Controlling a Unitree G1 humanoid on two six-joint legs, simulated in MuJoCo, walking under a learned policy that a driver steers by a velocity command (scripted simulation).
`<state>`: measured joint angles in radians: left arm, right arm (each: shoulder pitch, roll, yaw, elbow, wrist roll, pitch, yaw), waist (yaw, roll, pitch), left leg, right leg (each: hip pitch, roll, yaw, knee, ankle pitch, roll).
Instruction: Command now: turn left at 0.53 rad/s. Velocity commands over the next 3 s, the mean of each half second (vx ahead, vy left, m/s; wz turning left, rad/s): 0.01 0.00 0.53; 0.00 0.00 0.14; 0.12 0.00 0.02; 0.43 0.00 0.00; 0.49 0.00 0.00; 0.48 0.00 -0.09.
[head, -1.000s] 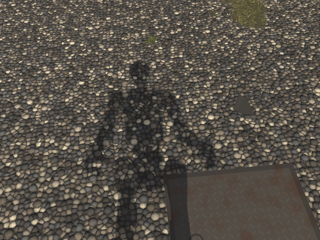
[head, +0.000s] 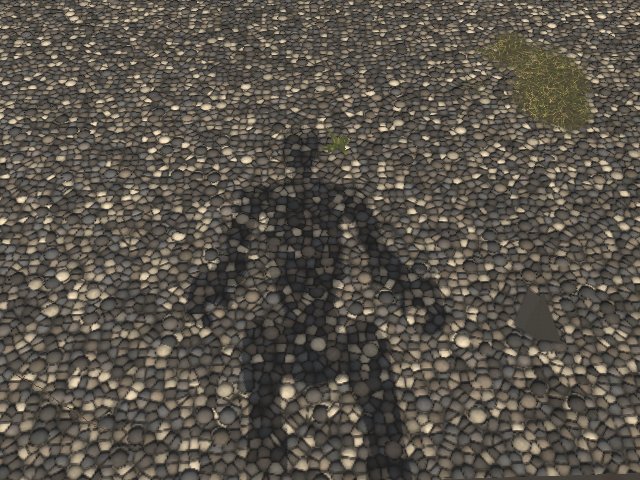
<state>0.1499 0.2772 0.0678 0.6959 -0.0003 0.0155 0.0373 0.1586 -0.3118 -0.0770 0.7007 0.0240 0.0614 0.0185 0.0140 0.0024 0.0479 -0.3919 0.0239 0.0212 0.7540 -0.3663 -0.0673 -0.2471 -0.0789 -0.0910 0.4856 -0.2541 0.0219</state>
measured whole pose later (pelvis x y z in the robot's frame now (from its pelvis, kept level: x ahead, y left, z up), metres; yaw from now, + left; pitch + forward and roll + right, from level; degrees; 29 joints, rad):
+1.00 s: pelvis +0.00 +0.02 +0.00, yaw +19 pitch -1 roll +0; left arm 0.17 0.25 0.03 0.80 0.01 -0.01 0.01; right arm 0.23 -0.24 -0.04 0.76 -0.02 0.02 -0.02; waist 0.01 -0.01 0.03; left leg -0.19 -0.01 -0.06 0.53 -0.32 -0.01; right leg -0.23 -0.02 0.04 0.51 -0.25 0.04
